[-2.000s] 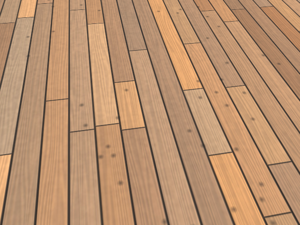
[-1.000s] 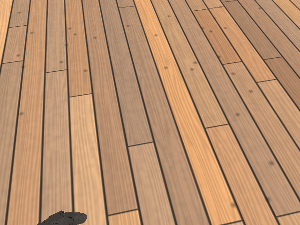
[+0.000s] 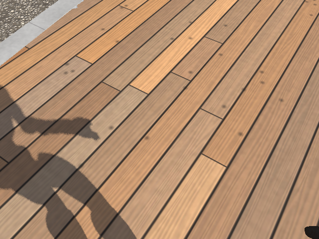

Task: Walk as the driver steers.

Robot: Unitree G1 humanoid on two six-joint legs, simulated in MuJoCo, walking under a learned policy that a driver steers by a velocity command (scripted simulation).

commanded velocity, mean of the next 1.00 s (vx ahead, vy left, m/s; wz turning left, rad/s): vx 0.25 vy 0.00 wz -0.64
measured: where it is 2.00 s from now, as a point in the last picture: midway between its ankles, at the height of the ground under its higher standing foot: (314, 179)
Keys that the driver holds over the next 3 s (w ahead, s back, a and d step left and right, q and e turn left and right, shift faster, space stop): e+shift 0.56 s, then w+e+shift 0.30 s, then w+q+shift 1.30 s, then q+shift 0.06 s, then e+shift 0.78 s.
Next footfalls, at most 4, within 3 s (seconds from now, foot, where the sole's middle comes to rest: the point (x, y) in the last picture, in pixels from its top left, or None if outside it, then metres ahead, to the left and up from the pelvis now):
0.02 right None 0.08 -0.14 -0.77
0.38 left None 0.05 0.08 -0.77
0.96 right None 0.10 -0.33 -0.77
1.46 left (289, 234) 0.49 -0.51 -0.77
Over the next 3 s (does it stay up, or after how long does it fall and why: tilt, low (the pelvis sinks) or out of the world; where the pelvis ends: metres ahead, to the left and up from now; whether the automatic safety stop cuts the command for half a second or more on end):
stays up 1.32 -0.62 0.00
